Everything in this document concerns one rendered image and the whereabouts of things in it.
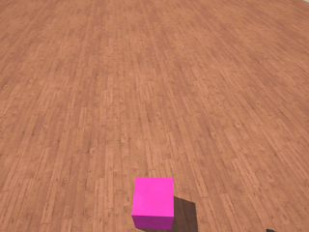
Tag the carton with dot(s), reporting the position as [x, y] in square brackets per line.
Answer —
[153, 203]

